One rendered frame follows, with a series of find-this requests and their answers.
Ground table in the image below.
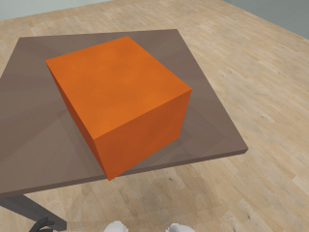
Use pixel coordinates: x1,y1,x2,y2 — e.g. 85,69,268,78
0,29,249,232

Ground carton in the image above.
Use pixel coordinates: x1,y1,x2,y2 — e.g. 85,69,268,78
45,36,192,181

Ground left robot thigh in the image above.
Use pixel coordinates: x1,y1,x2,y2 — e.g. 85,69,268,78
103,222,128,232

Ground left robot hand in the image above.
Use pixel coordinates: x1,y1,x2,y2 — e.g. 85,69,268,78
29,217,55,232

